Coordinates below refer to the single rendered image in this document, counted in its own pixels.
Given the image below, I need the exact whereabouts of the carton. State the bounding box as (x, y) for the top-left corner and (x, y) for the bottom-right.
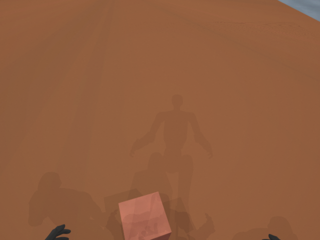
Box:
(118, 192), (172, 240)

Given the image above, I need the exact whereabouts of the robot left hand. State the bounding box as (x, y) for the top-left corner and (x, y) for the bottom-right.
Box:
(45, 224), (71, 240)

